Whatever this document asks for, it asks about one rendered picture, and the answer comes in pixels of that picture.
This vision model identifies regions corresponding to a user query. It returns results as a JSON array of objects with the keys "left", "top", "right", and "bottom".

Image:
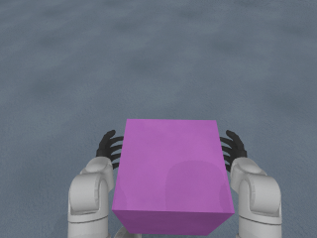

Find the robot right forearm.
[{"left": 230, "top": 157, "right": 282, "bottom": 238}]

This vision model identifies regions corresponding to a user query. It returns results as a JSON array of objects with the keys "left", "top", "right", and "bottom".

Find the robot right hand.
[{"left": 219, "top": 130, "right": 248, "bottom": 173}]

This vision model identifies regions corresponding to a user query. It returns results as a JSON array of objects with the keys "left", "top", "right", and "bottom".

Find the robot left forearm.
[{"left": 67, "top": 156, "right": 115, "bottom": 238}]

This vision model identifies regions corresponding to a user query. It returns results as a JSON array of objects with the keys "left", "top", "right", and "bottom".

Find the left robot thigh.
[{"left": 114, "top": 226, "right": 142, "bottom": 238}]

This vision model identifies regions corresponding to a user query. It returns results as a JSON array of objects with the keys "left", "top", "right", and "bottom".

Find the robot left hand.
[{"left": 96, "top": 130, "right": 124, "bottom": 170}]

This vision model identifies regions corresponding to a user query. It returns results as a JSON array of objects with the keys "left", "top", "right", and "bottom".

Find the carton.
[{"left": 111, "top": 119, "right": 235, "bottom": 236}]

